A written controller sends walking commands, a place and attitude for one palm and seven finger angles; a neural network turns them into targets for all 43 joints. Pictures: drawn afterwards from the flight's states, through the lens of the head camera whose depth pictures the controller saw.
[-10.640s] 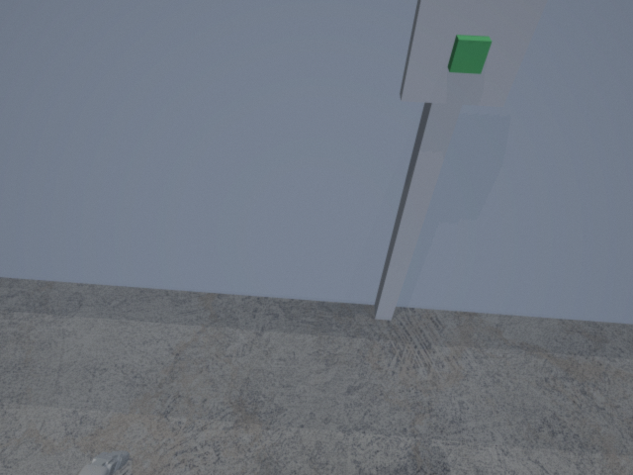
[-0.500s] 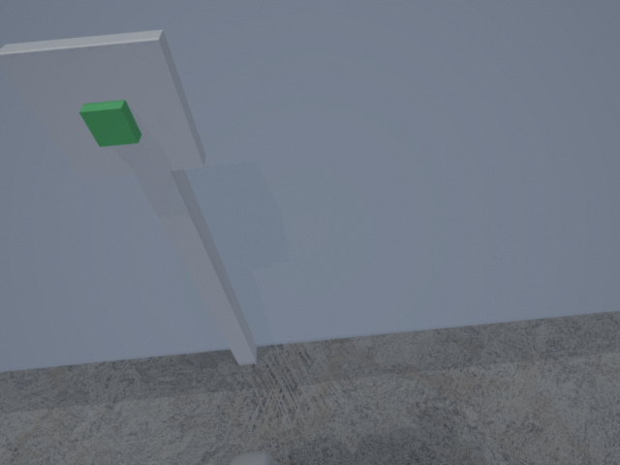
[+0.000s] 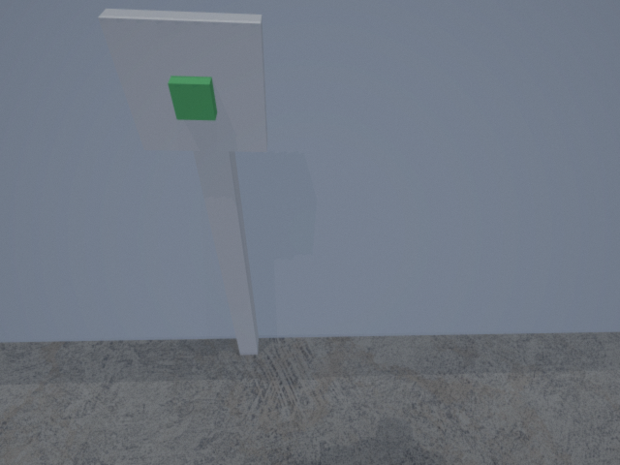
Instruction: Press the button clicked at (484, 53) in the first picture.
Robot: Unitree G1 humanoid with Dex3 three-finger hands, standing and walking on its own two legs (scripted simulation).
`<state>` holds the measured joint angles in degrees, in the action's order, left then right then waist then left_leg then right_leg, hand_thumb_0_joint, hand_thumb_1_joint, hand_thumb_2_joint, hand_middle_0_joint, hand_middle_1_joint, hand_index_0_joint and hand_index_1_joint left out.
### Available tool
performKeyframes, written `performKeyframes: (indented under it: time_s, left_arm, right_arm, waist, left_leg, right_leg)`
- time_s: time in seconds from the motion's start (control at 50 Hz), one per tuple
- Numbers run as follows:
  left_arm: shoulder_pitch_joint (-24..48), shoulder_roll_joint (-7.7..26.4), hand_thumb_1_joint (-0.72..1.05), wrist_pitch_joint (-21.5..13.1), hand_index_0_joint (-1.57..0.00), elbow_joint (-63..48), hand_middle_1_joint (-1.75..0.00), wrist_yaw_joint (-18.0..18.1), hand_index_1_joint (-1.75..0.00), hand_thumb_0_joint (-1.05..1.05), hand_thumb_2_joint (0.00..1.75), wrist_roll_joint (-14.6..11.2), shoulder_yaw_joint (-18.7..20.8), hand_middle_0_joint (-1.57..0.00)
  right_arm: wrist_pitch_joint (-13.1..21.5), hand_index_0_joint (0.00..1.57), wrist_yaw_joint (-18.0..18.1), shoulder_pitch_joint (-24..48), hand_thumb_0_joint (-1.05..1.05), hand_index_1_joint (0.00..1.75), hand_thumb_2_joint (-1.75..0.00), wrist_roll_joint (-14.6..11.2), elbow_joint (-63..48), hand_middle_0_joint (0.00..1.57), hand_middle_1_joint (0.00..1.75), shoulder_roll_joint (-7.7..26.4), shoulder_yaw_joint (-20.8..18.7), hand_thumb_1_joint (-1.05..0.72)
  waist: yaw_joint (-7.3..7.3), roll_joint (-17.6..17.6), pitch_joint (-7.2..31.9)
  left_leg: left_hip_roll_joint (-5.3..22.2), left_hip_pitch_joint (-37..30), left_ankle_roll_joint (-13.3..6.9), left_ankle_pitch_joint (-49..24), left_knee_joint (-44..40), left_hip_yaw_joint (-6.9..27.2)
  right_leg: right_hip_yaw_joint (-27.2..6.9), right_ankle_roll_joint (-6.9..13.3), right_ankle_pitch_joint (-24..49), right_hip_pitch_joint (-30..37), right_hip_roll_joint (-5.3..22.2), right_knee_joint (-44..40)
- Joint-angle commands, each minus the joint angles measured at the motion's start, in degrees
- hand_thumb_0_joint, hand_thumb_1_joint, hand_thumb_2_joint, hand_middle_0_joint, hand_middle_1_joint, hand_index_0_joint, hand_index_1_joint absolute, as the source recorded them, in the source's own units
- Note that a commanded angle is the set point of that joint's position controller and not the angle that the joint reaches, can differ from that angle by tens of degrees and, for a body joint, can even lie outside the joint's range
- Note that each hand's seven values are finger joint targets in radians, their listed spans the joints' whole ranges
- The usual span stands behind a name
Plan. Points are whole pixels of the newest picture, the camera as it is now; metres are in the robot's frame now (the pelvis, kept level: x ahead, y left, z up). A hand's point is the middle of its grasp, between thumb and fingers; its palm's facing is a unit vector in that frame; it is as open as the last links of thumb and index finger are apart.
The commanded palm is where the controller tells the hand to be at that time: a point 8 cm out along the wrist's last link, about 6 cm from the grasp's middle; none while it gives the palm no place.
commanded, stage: come to a stop and stand still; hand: left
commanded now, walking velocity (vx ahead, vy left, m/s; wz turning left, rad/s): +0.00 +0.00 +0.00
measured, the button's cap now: (194, 97) +0.53 +0.23 +0.20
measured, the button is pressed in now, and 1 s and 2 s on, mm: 0 0 0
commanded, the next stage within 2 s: look again from close up in 0.56 s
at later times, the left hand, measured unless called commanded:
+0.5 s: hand out of the picture -0.05 +0.14 -0.18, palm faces +0.01 -0.98 -0.17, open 7.3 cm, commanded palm none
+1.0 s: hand out of the picture +0.00 +0.21 -0.18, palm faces +0.05 -0.97 -0.24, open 7.4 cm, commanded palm none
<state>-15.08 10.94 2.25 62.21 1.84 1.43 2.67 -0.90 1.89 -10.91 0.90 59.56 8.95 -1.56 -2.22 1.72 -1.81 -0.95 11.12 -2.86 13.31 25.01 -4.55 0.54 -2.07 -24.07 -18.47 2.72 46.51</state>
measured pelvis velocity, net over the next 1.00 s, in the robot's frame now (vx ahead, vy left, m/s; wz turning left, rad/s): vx -0.04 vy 0.01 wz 0.02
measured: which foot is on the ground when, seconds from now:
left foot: down 0.00-1.00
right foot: up 0.00-0.08, down 0.10-1.00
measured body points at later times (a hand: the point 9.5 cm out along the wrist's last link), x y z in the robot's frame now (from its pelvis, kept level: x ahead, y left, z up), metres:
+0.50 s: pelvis -0.05 -0.02 +0.00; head -0.05 -0.02 +0.45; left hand -0.05 +0.19 -0.16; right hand -0.11 -0.23 -0.16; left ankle +0.00 +0.09 -0.74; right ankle -0.05 -0.13 -0.74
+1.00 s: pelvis -0.04 +0.01 -0.01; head -0.05 +0.02 +0.44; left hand +0.00 +0.26 -0.16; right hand +0.02 -0.25 -0.14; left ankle +0.00 +0.09 -0.74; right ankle -0.05 -0.13 -0.74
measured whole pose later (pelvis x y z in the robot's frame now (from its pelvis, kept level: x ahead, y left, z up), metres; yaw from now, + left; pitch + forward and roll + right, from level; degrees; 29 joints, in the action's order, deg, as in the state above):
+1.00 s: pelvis -0.04 +0.01 -0.01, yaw +1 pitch -2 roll -2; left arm -15.1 13.2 -1.0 57.8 1.7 1.5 1.4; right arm 1.0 0.9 -14.1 1.0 57.3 13.0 -2.0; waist -0.3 0.1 0.9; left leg 0.1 17.5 -3.1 13.7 32.6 -3.3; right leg 3.7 -1.1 -17.1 -10.7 1.5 29.5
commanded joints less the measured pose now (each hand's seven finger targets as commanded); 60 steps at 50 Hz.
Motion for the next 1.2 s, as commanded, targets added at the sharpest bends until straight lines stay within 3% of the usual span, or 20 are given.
performKeyframes:
  time_s: [0.0, 0.04, 0.08, 0.1, 0.12, 0.14, 0.16, 0.24, 0.32, 0.42, 0.62, 0.64, 0.66, 0.7, 0.72, 0.76, 0.8, 0.86, 0.96, 1.18]
  left_arm:
    - [-0.9, 1.4, 0.90, -1.3, -0.20, -2.0, -0.30, 0.0, -0.30, 0.00, 0.90, -0.5, -0.9, -0.20]
    - [-4.2, 2.0, 0.90, -2.0, -0.20, 0.0, -0.30, 0.3, -0.30, 0.00, 0.90, -0.6, -1.2, -0.20]
    - [-4.2, 3.9, 0.90, -2.8, -0.20, 0.9, -0.30, 0.7, -0.30, 0.00, 0.90, -0.6, -1.3, -0.20]
    - [-3.4, 4.3, 0.90, -2.9, -0.20, 0.8, -0.30, 0.7, -0.30, 0.00, 0.90, -0.8, -1.5, -0.20]
    - [-3.3, 4.1, 0.90, -2.8, -0.20, 1.0, -0.30, 0.7, -0.30, 0.00, 0.90, -0.8, -1.7, -0.20]
    - [-3.1, 3.7, 0.90, -3.2, -0.20, 1.2, -0.30, 0.7, -0.30, 0.00, 0.90, -0.7, -1.5, -0.20]
    - [-3.0, 3.0, 0.90, -3.3, -0.20, 1.3, -0.30, 0.8, -0.30, 0.00, 0.90, -0.9, -1.8, -0.20]
    - [-2.6, 2.6, 0.90, -2.8, -0.20, 1.3, -0.30, 0.7, -0.30, 0.00, 0.90, -0.9, -2.1, -0.20]
    - [-4.1, 2.6, 0.90, -2.4, -0.20, 1.5, -0.30, 0.7, -0.30, 0.00, 0.90, -0.8, -1.9, -0.20]
    - [-5.9, 1.9, 0.90, -2.5, -0.20, 1.5, -0.30, 0.6, -0.30, 0.00, 0.90, -0.9, -1.7, -0.20]
    - [-8.1, -0.3, 0.90, -3.1, -0.20, 2.7, -0.30, 0.7, -0.30, 0.00, 0.90, -1.0, -2.0, -0.20]
    - [-4.2, 11.2, 0.90, -3.8, -0.20, -4.0, -0.30, 0.1, -0.30, 0.00, 0.90, 0.5, -1.9, -0.20]
    - [-4.2, 7.1, 0.90, -3.9, -0.20, -3.8, -0.30, 0.6, -0.30, 0.00, 0.90, 0.0, -0.4, -0.20]
    - [-5.0, 5.4, 0.90, -3.7, -0.20, -4.0, -0.30, 0.7, -0.30, 0.00, 0.90, -0.1, -0.9, -0.20]
    - [-5.0, 4.9, 0.90, -3.4, -0.20, -4.8, -0.30, 0.7, -0.30, 0.00, 0.90, -0.1, -0.6, -0.20]
    - [-3.1, 6.5, 0.90, -3.4, -0.20, -6.1, -0.30, 0.8, -0.30, 0.00, 0.90, 0.0, -0.1, -0.20]
    - [-2.8, 7.2, 0.90, -3.7, -0.20, -6.8, -0.30, 0.7, -0.30, 0.00, 0.90, -0.1, 0.0, -0.20]
    - [-3.8, 8.4, 0.90, -3.8, -0.20, -7.1, -0.30, 0.5, -0.30, 0.00, 0.90, -0.1, 0.2, -0.20]
    - [-1.5, 11.0, 0.90, -4.1, -0.20, -7.7, -0.30, 0.1, -0.30, 0.00, 0.90, -0.2, 0.4, -0.20]
    - [4.2, 16.0, 0.90, -3.6, -0.20, -8.6, -0.30, -0.9, -0.30, 0.00, 0.90, 0.0, 0.2, -0.20]
  right_arm:
    - [1.6, 0.20, 0.4, -4.0, 0.00, 0.30, -0.90, 0.0, -0.3, 0.20, 0.30, 8.0, -1.5, -0.90]
    - [1.8, 0.20, 0.3, -4.0, 0.00, 0.30, -0.90, -0.6, 0.6, 0.20, 0.30, 7.5, -1.4, -0.90]
    - [1.9, 0.20, 0.0, -4.5, 0.00, 0.30, -0.90, -1.1, 0.9, 0.20, 0.30, 4.8, -0.8, -0.90]
    - [2.0, 0.20, -0.2, -5.0, 0.00, 0.30, -0.90, -1.0, 1.1, 0.20, 0.30, 4.7, -0.6, -0.90]
    - [2.0, 0.20, -0.3, -5.7, 0.00, 0.30, -0.90, -0.7, 1.7, 0.20, 0.30, 4.7, -0.5, -0.90]
    - [1.8, 0.20, -0.3, -6.2, 0.00, 0.30, -0.90, -0.5, 2.5, 0.20, 0.30, 4.7, -0.6, -0.90]
    - [1.8, 0.20, -0.3, -6.3, 0.00, 0.30, -0.90, -0.6, 3.0, 0.20, 0.30, 5.2, -0.5, -0.90]
    - [1.3, 0.20, -0.6, -7.3, 0.00, 0.30, -0.90, -0.5, 4.7, 0.20, 0.30, 4.8, -0.1, -0.90]
    - [0.7, 0.20, -0.6, -9.0, 0.00, 0.30, -0.90, -0.3, 5.4, 0.20, 0.30, 3.9, 0.2, -0.90]
    - [0.8, 0.20, -0.4, -11.0, 0.00, 0.30, -0.90, -0.2, 5.9, 0.20, 0.30, 2.8, 0.1, -0.90]
    - [1.5, 0.20, 0.0, -13.4, 0.00, 0.30, -0.90, -0.5, 6.5, 0.20, 0.30, 1.6, 0.1, -0.90]
    - [1.2, 0.20, -0.7, -8.8, 0.00, 0.30, -0.90, 0.3, -2.0, 0.20, 0.30, 11.1, -0.5, -0.90]
    - [2.2, 0.20, -0.2, -8.5, 0.00, 0.30, -0.90, 0.7, -2.9, 0.20, 0.30, 8.7, -1.4, -0.90]
    - [1.9, 0.20, -0.1, -10.8, 0.00, 0.30, -0.90, 0.7, -1.9, 0.20, 0.30, 5.7, -1.2, -0.90]
    - [1.4, 0.20, -0.1, -11.6, 0.00, 0.30, -0.90, 0.7, -2.1, 0.20, 0.30, 4.3, -1.3, -0.90]
    - [1.3, 0.20, -0.3, -11.1, 0.00, 0.30, -0.90, 0.7, -2.8, 0.20, 0.30, 4.8, -1.5, -0.90]
    - [1.9, 0.20, -0.4, -10.4, 0.00, 0.30, -0.90, 0.3, -3.4, 0.20, 0.30, 6.3, -1.6, -0.90]
    - [2.9, 0.20, -0.2, -7.4, 0.00, 0.30, -0.90, 0.2, -4.5, 0.20, 0.30, 10.5, -2.2, -0.90]
    - [3.7, 0.20, -0.4, -3.3, 0.00, 0.30, -0.90, 0.1, -5.8, 0.20, 0.30, 14.6, -2.6, -0.90]
    - [3.2, 0.20, -1.6, 4.3, 0.00, 0.30, -0.90, 0.3, -6.7, 0.20, 0.30, 20.0, -2.5, -0.90]
  waist:
    - [2.21, -8.7, 2.4]
    - [0.85, -5.8, 3.5]
    - [2.29, -0.1, 2.4]
    - [2.83, -0.7, 2.1]
    - [2.73, -1.4, 2.7]
    - [2.86, 5.5, 3.2]
    - [2.86, 6.5, 1.9]
    - [2.68, 2.8, -4.8]
    - [2.49, -0.4, -8.4]
    - [2.39, -2.1, -6.2]
    - [2.62, -1.2, -4.0]
    - [4.51, 1.8, -12.1]
    - [3.08, 2.0, -0.9]
    - [4.11, 4.1, 2.1]
    - [4.19, 3.3, 1.8]
    - [4.54, 2.3, -0.3]
    - [4.36, -2.0, -1.6]
    - [2.34, -7.9, -2.2]
    - [1.80, -4.5, 0.4]
    - [2.11, -3.3, 2.5]
  left_leg:
    - [14.4, -5.7, -5.6, -21.3, -7.3, 12.2]
    - [11.9, -3.6, -2.9, -19.5, -3.9, 10.7]
    - [7.6, -0.3, 1.1, -12.4, -2.8, 7.2]
    - [6.7, -1.6, 1.9, -9.4, -4.2, 6.7]
    - [6.7, -3.4, 2.0, -13.6, -4.3, 6.5]
    - [7.0, -3.9, 2.0, -13.2, -3.1, 6.0]
    - [7.0, -4.3, 2.0, -10.4, -3.7, 5.6]
    - [6.8, -2.1, 2.0, -0.7, -7.0, 6.2]
    - [6.4, 1.6, 2.1, 5.8, -8.5, 6.6]
    - [6.3, 1.6, 1.9, 5.6, -7.7, 6.6]
    - [6.9, 0.9, 1.8, 2.6, -6.9, 6.9]
    - [4.0, 6.3, 2.3, -0.4, -1.0, 7.0]
    - [5.9, 5.2, 1.3, 4.8, 1.5, 7.3]
    - [3.8, 4.4, 1.5, 2.0, 6.3, 5.4]
    - [3.0, 4.4, 1.9, 3.3, 8.6, 4.4]
    - [3.4, 4.7, 1.6, 2.7, 8.6, 4.2]
    - [4.6, 4.9, 1.1, 1.1, 4.4, 6.0]
    - [8.1, 7.6, -0.9, -0.7, -1.2, 11.3]
    - [8.7, 5.9, -1.6, -6.2, -2.9, 11.9]
    - [9.1, 2.5, -0.6, 1.2, -8.2, 12.6]
  right_leg:
    - [1.0, -0.1, 1.2, 1.6, 0.8, -13.1]
    - [0.4, 0.2, 12.5, 8.7, 1.3, -25.0]
    - [-5.3, 2.8, 22.1, 10.8, 6.1, -26.4]
    - [-4.8, 3.5, 22.0, 9.1, 7.2, -25.9]
    - [-3.8, 3.5, 23.1, 8.8, 6.2, -24.7]
    - [-3.8, 3.4, 23.2, 8.8, 5.0, -24.8]
    - [-4.0, 3.4, 20.3, 7.3, 5.4, -26.0]
    - [-4.2, 3.0, 6.4, 2.2, 4.2, -29.1]
    - [-4.6, 3.0, -0.4, 0.0, 3.6, -30.4]
    - [-4.7, 3.3, -0.6, 0.4, 3.5, -30.3]
    - [-4.1, 3.5, 4.1, 1.3, 3.2, -29.0]
    - [-1.7, 4.9, 7.8, -1.7, 1.9, -27.7]
    - [-4.4, 5.3, -1.1, 0.2, 4.8, -25.8]
    - [-6.5, 6.4, -1.5, 0.0, 6.7, -28.3]
    - [-7.7, 6.8, -5.0, -2.4, 7.7, -29.4]
    - [-7.4, 7.4, -4.9, -4.4, 7.7, -29.2]
    - [-5.5, 6.8, -0.7, -3.5, 5.4, -26.3]
    - [-1.5, 5.3, 8.4, 1.8, 1.9, -21.3]
    - [-0.8, 4.7, 13.9, 6.3, 2.0, -20.9]
    - [-1.1, 3.9, 11.7, 7.2, 3.1, -23.9]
